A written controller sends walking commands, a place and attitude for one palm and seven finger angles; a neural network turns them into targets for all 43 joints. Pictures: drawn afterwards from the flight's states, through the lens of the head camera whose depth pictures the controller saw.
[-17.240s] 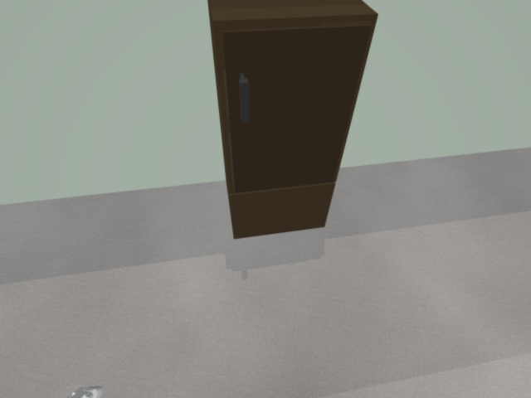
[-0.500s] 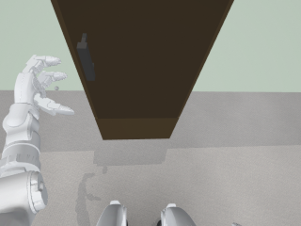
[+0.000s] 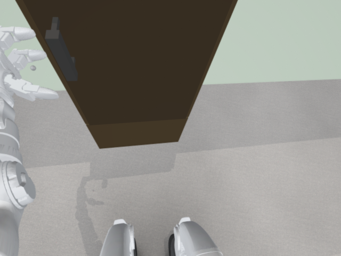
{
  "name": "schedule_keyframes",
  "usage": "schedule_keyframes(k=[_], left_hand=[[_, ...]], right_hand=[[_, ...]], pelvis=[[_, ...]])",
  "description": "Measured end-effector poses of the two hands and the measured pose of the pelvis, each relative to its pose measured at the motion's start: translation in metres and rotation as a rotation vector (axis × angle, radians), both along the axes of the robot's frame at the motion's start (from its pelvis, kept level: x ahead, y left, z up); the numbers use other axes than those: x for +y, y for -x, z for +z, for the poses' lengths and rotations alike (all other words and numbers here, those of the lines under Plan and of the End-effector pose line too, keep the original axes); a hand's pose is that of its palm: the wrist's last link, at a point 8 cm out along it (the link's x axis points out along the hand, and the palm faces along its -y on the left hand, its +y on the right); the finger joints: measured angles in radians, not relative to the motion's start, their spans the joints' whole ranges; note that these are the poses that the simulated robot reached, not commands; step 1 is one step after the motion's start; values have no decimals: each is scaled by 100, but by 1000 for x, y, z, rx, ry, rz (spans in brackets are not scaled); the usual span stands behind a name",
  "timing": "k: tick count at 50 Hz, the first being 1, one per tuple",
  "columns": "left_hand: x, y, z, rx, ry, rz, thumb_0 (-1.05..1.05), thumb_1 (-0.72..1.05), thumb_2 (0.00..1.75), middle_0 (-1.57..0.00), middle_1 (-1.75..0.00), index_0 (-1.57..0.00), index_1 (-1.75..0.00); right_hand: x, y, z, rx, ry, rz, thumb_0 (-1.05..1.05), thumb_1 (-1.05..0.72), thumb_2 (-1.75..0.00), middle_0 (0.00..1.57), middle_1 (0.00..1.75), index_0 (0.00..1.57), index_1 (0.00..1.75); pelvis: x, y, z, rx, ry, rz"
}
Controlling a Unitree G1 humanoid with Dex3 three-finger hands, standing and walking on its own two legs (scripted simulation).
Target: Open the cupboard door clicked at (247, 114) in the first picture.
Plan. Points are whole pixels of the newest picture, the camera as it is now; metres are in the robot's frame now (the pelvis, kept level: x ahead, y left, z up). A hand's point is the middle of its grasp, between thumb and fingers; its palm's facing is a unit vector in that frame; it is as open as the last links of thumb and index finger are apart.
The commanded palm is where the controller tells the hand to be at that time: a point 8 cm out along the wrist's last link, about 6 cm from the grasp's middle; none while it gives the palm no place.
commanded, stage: move the hooked fingers beside the handle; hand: left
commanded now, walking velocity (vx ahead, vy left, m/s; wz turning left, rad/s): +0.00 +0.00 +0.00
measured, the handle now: (64, 51) +0.56 +0.20 +0.08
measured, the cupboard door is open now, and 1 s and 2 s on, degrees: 0 0 0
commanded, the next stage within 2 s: slide the fingers in behind the handle in 0.70 s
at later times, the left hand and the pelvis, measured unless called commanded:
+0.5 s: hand (26, 73) +0.50 +0.26 +0.07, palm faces +0.04 -1.00 +0.01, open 14.0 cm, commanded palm +0.48 +0.30 +0.07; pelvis +0.01 +0.02 +0.01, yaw +0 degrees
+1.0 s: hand (38, 73) +0.50 +0.24 +0.07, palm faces +0.04 -1.00 +0.01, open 14.0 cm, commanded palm +0.48 +0.28 +0.07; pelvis +0.00 +0.02 +0.00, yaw +0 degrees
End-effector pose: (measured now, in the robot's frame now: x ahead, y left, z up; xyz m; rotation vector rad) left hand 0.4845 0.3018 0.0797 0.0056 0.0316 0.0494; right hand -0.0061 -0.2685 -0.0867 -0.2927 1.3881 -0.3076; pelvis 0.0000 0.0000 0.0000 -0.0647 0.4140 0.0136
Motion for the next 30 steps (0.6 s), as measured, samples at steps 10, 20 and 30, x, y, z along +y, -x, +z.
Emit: schedule_keyframes(k=[10,20,30], left_hand=[[7,2,-10,7,2,9,-2,-50,30,-30,-120,-30,-120],[16,5,-8,3,8,1,-2,-50,30,-30,-120,-30,-120],[16,11,-13,4,13,-1,-2,-50,30,-30,-120,-30,-120]], right_hand=[[11,-5,1,3,-17,-8,1,-91,-89,20,30,20,30],[20,-22,4,-21,-15,17,1,-91,-89,20,30,20,30],[25,-32,5,-47,-13,34,1,-91,-89,20,30,20,30]], pelvis=[[7,-5,2,5,4,-9],[15,-8,4,-5,14,3],[21,-8,5,-13,16,5]])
